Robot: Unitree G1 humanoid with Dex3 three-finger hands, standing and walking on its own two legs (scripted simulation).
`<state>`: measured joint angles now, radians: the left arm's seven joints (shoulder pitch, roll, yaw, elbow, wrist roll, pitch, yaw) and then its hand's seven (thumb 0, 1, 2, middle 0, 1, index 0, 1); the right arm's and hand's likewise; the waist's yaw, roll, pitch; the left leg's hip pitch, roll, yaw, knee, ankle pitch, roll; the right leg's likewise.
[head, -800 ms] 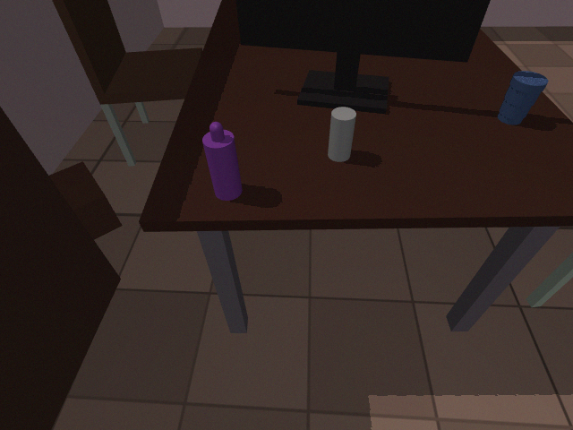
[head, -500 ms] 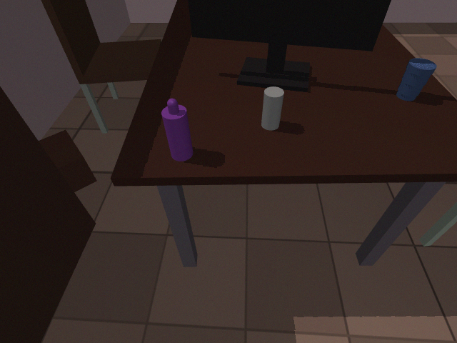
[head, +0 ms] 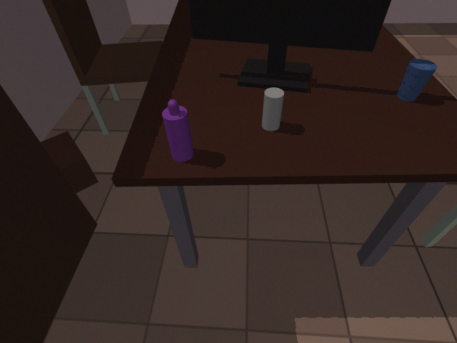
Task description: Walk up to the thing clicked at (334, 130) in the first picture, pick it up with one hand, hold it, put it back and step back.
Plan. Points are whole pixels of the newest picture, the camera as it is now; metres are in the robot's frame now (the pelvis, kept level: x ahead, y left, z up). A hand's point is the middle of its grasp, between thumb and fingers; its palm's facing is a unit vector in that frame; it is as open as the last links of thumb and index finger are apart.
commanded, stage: stand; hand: right
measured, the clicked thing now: (272, 109) +0.70 -0.09 +0.02
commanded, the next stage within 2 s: walk up in 0.32 s
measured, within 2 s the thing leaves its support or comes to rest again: neither
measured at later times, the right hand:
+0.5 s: hand out of the picture +0.09 -0.25 -0.16, palm faces -0.08 +0.93 -0.35, open 7.3 cm
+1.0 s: hand out of the picture +0.17 -0.11 -0.19, palm faces -0.04 +0.95 -0.31, open 7.3 cm
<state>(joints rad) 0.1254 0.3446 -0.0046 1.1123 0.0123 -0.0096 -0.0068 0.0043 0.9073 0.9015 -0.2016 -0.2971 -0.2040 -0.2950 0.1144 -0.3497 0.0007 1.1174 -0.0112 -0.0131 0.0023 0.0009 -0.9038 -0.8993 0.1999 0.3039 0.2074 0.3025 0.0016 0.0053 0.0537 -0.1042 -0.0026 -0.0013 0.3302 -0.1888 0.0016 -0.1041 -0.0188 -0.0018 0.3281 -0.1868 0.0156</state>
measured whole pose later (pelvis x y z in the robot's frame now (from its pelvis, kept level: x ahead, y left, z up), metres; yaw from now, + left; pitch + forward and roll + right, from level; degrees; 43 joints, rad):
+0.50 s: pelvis +0.01 +0.03 -0.01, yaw +2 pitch -2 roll -2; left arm 0.24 0.37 0.06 1.02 0.04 -0.07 0.03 0.00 0.90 0.90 -0.21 -0.30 -0.21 -0.30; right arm 0.19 -0.45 -0.10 0.97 -0.07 0.06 0.09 0.00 -0.90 -0.90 0.20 0.30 0.21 0.30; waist 0.00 0.08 0.06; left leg -0.41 0.06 -0.06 0.91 -0.41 0.00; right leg -0.11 -0.04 -0.04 0.39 -0.25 0.01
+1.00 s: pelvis +0.13 +0.15 -0.03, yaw +2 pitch -3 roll +0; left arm 0.30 0.41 0.05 0.89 0.03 -0.08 0.01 0.00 0.91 0.90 -0.20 -0.30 -0.21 -0.30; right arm 0.34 -0.39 -0.06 0.83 -0.02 0.02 0.05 0.00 -0.90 -0.90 0.20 0.30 0.21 0.30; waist -0.02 0.05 0.09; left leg -0.24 0.03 0.08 0.72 -0.42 0.02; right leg -0.36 0.01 -0.05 0.65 -0.23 -0.04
